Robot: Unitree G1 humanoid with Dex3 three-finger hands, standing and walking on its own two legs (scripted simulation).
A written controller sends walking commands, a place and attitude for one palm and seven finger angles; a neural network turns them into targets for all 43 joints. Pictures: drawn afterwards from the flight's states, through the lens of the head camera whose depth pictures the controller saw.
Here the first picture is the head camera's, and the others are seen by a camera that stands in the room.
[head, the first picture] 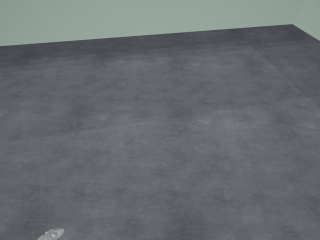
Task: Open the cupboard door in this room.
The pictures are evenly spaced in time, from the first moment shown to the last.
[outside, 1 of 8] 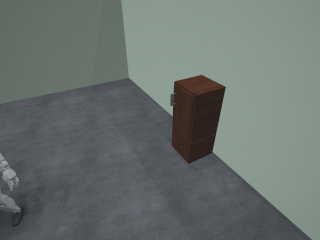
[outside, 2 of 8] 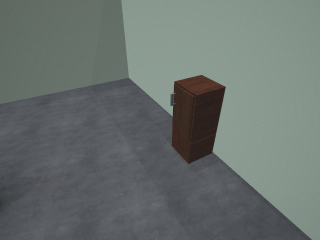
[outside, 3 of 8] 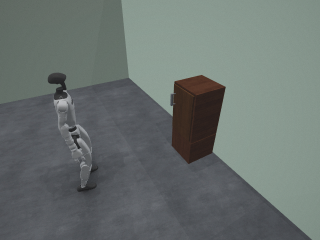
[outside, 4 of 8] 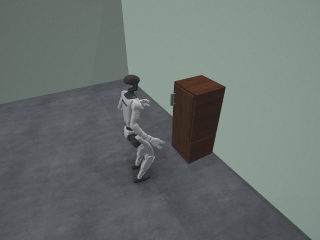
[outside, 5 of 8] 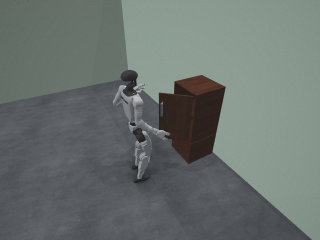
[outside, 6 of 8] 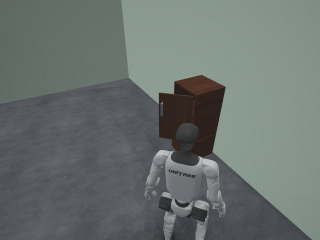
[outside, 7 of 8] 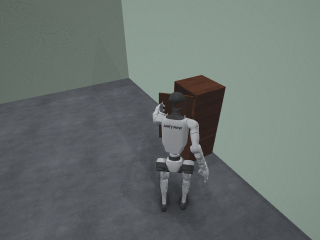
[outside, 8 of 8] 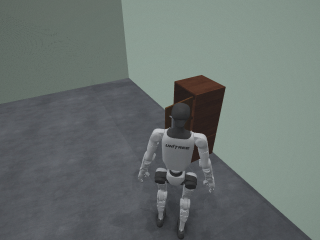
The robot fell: no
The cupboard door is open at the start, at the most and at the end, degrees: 0 100 100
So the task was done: yes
